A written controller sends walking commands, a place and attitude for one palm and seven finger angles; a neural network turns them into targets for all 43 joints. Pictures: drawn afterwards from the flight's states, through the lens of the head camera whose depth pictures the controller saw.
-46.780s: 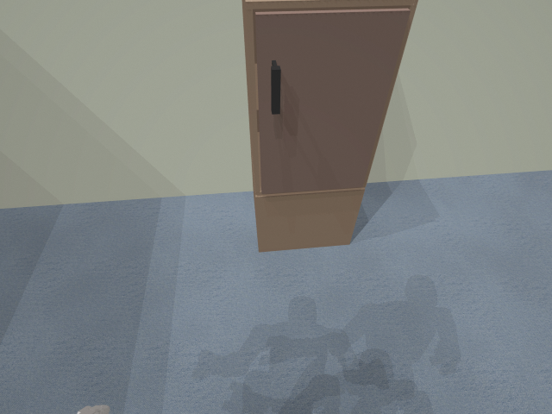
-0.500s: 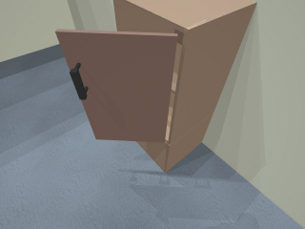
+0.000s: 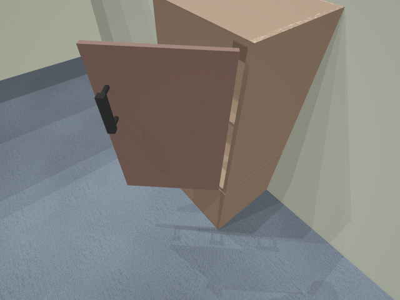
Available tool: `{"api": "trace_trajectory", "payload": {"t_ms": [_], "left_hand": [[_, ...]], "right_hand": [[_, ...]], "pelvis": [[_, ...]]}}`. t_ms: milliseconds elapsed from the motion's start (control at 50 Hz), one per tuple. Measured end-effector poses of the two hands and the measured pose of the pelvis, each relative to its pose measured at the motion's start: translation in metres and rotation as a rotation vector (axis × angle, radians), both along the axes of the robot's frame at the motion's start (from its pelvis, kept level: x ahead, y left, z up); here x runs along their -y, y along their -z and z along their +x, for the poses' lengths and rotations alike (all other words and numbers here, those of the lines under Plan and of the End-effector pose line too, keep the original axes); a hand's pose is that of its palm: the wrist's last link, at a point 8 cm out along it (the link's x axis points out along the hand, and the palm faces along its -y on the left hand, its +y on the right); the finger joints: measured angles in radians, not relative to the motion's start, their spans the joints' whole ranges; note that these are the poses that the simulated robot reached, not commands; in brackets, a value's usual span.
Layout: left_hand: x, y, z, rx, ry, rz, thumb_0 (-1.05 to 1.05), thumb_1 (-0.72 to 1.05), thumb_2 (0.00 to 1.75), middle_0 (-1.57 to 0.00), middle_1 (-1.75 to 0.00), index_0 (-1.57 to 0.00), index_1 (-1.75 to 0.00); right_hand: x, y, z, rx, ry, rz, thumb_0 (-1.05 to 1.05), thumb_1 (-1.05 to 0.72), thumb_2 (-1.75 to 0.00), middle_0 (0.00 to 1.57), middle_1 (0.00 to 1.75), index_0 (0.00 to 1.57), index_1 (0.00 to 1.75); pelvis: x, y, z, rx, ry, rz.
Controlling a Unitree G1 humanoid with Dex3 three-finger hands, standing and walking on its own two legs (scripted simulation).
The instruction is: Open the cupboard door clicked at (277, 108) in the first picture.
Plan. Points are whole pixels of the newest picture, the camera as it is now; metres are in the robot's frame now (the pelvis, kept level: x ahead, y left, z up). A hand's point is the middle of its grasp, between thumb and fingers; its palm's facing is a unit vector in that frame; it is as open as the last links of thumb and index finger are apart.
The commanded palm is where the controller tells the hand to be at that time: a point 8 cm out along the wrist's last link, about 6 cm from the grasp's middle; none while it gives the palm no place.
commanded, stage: shuffle to correct the standing spot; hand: left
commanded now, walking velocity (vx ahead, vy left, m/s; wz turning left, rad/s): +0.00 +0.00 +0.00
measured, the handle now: (109, 109) +0.56 +0.29 +0.04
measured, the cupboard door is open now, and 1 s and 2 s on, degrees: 47 47 47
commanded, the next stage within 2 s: come to a stop and stand still in 0.32 s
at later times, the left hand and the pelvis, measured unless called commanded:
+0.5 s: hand out of the picture +0.00 +0.24 -0.19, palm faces +0.05 -0.97 -0.22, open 7.4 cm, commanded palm none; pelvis +0.01 +0.06 -0.01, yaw -1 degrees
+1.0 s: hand out of the picture +0.10 +0.24 -0.16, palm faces +0.03 -0.97 -0.26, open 7.3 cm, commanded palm none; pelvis +0.03 +0.04 -0.01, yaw +2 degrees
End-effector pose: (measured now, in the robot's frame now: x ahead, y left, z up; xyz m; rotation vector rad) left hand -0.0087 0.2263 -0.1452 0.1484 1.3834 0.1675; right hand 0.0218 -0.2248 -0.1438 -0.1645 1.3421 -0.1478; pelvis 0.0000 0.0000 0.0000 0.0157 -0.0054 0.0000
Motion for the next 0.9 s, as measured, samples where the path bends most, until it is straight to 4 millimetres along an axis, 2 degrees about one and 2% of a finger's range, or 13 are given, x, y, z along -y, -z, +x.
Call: {"api": "trace_trajectory", "payload": {"t_ms": [260, 400, 440, 540, 640, 740, 840, 900], "left_hand": [[-0.014, 0.001, -0.002, -0.001, -0.029, 0.007, 0.00, 0.90, 0.90, -0.20, -0.30, -0.20, -0.30], [-0.043, 0.012, -0.016, -0.053, -0.074, 0.004, 0.00, 0.90, 0.90, -0.20, -0.30, -0.20, -0.30], [-0.052, 0.012, -0.015, -0.082, -0.061, 0.005, 0.00, 0.90, 0.90, -0.20, -0.30, -0.20, -0.30], [-0.068, 0.005, 0.015, -0.046, -0.023, 0.018, 0.00, 0.91, 0.90, -0.20, -0.30, -0.20, -0.30], [-0.068, -0.001, 0.054, 0.051, 0.001, 0.017, 0.00, 0.91, 0.90, -0.20, -0.30, -0.20, -0.30], [-0.058, -0.001, 0.082, 0.111, 0.033, 0.020, 0.00, 0.91, 0.90, -0.20, -0.30, -0.20, -0.30], [-0.050, -0.007, 0.093, 0.120, 0.070, 0.018, 0.00, 0.92, 0.90, -0.20, -0.30, -0.20, -0.30], [-0.050, -0.009, 0.098, 0.155, 0.076, 0.030, 0.00, 0.92, 0.90, -0.20, -0.30, -0.20, -0.30]], "right_hand": [[-0.009, 0.005, -0.009, -0.046, -0.008, 0.003, 0.00, -0.91, -0.90, 0.20, 0.30, 0.20, 0.30], [-0.026, 0.002, 0.012, -0.016, -0.019, -0.035, 0.00, -0.91, -0.90, 0.20, 0.30, 0.20, 0.30], [-0.034, 0.000, 0.017, 0.020, -0.011, -0.039, 0.00, -0.91, -0.90, 0.20, 0.30, 0.20, 0.30], [-0.056, -0.004, 0.011, 0.019, 0.000, -0.017, 0.00, -0.91, -0.90, 0.20, 0.30, 0.20, 0.30], [-0.069, 0.000, 0.001, -0.035, 0.000, 0.015, 0.00, -0.91, -0.90, 0.20, 0.30, 0.21, 0.30], [-0.066, 0.010, -0.001, -0.056, 0.027, 0.035, 0.01, -0.91, -0.90, 0.20, 0.30, 0.21, 0.30], [-0.060, 0.006, 0.004, -0.044, 0.044, 0.040, 0.01, -0.91, -0.90, 0.20, 0.30, 0.21, 0.30], [-0.046, 0.002, 0.013, 0.007, 0.026, 0.017, 0.01, -0.91, -0.90, 0.20, 0.30, 0.21, 0.30]], "pelvis": [[-0.013, 0.004, 0.003, 0.000, -0.009, -0.007], [-0.041, 0.010, 0.013, 0.006, -0.003, 0.005], [-0.048, 0.010, 0.014, 0.002, 0.009, 0.007], [-0.058, 0.004, 0.015, -0.007, 0.009, 0.006], [-0.060, 0.001, 0.018, -0.004, -0.006, 0.007], [-0.055, 0.005, 0.023, 0.010, 0.003, 0.012], [-0.048, 0.000, 0.031, 0.007, 0.001, 0.002], [-0.043, 0.002, 0.032, -0.002, -0.019, 0.002]]}}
